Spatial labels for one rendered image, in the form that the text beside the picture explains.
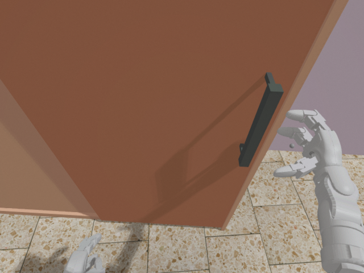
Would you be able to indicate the wardrobe door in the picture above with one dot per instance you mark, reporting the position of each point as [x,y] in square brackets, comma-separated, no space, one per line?
[31,177]
[145,102]

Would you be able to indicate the handle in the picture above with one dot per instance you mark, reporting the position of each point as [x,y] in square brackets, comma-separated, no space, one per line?
[266,109]

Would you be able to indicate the right robot forearm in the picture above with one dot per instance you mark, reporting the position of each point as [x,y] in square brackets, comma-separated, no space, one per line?
[340,221]

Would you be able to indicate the right robot hand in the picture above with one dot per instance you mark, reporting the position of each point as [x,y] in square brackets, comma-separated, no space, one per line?
[325,144]

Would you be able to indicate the left robot hand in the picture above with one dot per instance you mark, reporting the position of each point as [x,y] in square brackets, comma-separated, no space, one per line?
[80,262]

